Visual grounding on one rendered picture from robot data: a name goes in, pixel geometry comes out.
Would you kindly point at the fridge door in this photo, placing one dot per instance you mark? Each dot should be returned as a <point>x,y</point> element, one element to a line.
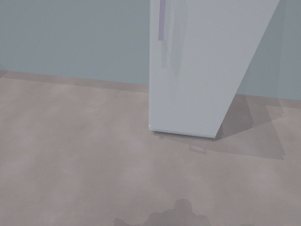
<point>199,65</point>

